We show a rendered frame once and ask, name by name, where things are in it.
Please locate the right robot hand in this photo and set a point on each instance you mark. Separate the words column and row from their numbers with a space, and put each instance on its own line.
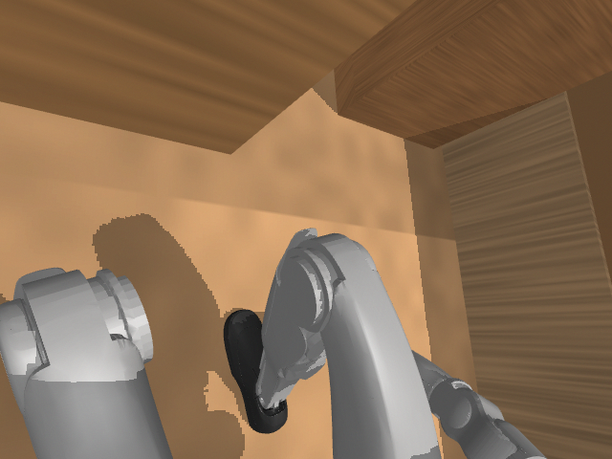
column 430, row 373

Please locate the right robot foot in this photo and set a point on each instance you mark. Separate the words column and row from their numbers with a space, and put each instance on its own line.
column 244, row 347

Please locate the bed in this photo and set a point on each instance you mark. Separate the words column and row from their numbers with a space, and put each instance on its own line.
column 531, row 205

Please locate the right robot arm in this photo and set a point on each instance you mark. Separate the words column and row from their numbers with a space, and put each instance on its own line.
column 477, row 424

